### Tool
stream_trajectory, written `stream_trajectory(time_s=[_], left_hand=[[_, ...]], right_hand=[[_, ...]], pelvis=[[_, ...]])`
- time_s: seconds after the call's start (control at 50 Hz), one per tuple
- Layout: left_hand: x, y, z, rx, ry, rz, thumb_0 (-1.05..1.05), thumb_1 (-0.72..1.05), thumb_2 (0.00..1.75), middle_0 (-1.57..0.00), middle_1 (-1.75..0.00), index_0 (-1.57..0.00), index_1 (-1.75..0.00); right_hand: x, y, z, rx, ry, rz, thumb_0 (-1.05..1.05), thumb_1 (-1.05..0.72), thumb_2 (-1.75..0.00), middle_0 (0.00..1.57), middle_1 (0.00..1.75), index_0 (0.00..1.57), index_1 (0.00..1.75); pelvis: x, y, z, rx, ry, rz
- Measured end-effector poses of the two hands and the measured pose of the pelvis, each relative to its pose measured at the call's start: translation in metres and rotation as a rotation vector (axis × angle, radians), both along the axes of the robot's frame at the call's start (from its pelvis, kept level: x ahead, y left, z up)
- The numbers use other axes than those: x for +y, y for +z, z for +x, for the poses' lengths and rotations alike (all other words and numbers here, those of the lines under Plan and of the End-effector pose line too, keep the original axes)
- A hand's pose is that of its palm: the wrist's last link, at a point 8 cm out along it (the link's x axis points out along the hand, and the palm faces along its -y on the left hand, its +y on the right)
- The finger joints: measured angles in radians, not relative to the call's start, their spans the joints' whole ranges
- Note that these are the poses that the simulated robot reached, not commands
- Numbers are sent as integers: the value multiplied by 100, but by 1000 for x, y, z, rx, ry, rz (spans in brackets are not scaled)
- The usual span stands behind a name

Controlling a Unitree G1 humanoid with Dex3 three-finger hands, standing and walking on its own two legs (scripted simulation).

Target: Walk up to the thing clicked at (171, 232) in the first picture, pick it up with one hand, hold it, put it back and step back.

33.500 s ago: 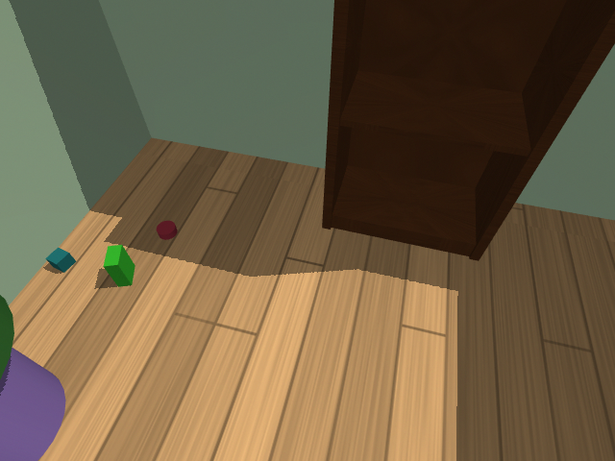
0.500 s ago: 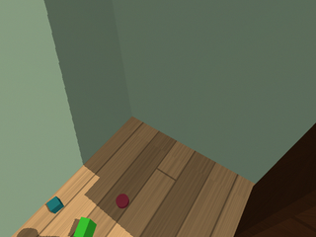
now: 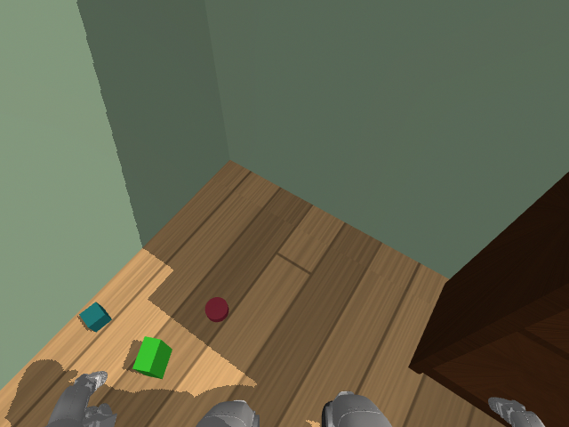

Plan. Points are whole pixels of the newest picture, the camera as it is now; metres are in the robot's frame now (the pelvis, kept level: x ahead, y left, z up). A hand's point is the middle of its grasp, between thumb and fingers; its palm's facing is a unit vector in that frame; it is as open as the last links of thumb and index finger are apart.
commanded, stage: step back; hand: left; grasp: from above
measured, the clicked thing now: (217, 309) +0.48 +0.23 -0.74
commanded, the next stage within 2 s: none
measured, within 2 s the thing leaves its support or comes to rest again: neither
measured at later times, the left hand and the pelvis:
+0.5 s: hand out of the picture +0.03 +0.26 -0.15, palm faces -0.11 -0.91 -0.40, open 7.4 cm; pelvis -0.11 +0.00 -0.01, yaw -6 degrees
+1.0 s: hand out of the picture -0.12 +0.27 -0.14, palm faces -0.01 -0.93 -0.37, open 7.4 cm; pelvis -0.25 +0.00 +0.01, yaw -2 degrees
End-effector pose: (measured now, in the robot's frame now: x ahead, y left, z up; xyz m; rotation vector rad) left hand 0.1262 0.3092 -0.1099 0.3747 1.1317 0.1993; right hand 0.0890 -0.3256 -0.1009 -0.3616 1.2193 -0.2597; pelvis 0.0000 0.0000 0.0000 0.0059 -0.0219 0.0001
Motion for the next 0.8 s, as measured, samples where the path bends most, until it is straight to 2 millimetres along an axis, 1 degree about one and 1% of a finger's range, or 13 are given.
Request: stream_trajectory(time_s=[0.06, 0.1, 0.16, 0.2, 0.28, 0.36, 0.46, 0.52, 0.6, 0.68, 0.74, 0.8], left_hand=[[11, -11, 5, -37, -7, -13, 1, 90, 90, -20, -30, -20, -30], [14, -13, 4, -44, -10, -15, 1, 90, 90, -20, -30, -20, -30], [13, -11, -5, -24, -22, -26, 1, 90, 90, -20, -30, -20, -30], [12, -10, -16, -5, -35, -33, 1, 90, 90, -20, -30, -20, -30], [11, -9, -40, 37, -56, -33, 0, 90, 90, -20, -30, -20, -30], [9, -7, -61, 54, -66, -19, 1, 90, 90, -20, -30, -20, -30], [1, -3, -85, 33, -80, 7, 1, 90, 90, -20, -30, -20, -30], [-9, 3, -108, 19, -77, 17, 1, 90, 90, -20, -30, -20, -30], [-17, 17, -137, 5, -60, 14, 1, 90, 90, -20, -30, -20, -30], [-17, 26, -155, -24, -44, 20, 1, 90, 90, -20, -30, -20, -30], [-15, 25, -165, -63, -42, 19, 1, 90, 90, -20, -30, -20, -30], [-8, 17, -178, -97, -34, 3, 1, 90, 90, -20, -30, -20, -30]], right_hand=[[10, -1, -28, 29, 9, -35, 0, -90, -90, 20, 30, 20, 29], [18, 2, -49, 65, 6, -36, 0, -90, -90, 20, 30, 20, 29], [28, 9, -75, 95, -19, -37, 0, -90, -90, 20, 30, 20, 30], [31, 12, -87, 96, -35, -39, 0, -90, -90, 20, 30, 20, 30], [35, 12, -101, 56, -57, -37, 0, -90, -90, 20, 30, 20, 30], [32, 6, -112, 11, -56, -25, 0, -90, -90, 20, 30, 20, 30], [18, -7, -127, -36, -46, -3, 0, -90, -90, 20, 30, 20, 30], [7, -15, -136, -56, -56, 14, 0, -90, -90, 20, 30, 20, 30], [2, -9, -150, -63, -61, 29, 0, -90, -90, 20, 30, 20, 30], [0, -3, -170, -53, -27, 19, 0, -90, -90, 20, 30, 20, 30], [1, -2, -188, -24, 2, 2, 0, -90, -90, 20, 30, 20, 30], [5, -3, -206, -7, 31, -19, 0, -90, -90, 20, 30, 20, 30]], pelvis=[[12, -8, -11, 8, 3, -8], [16, -6, -20, -1, -5, -11], [19, 2, -29, 4, -12, -22], [22, 6, -36, 6, -24, -25], [24, 8, -50, 2, -50, -27], [21, 4, -68, -3, -75, -23], [9, -4, -96, -7, -103, -9], [0, -6, -114, -23, -99, -36], [-5, 3, -131, -23, -101, 8], [-4, 8, -151, -8, -82, 20], [-2, 7, -169, -3, -54, 15], [2, 0, -188, -4, -22, 7]])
